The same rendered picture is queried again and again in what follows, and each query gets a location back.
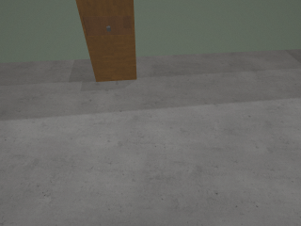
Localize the drawer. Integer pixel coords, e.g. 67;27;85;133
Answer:
83;15;133;36

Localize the cabinet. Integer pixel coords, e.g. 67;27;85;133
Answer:
75;0;137;82

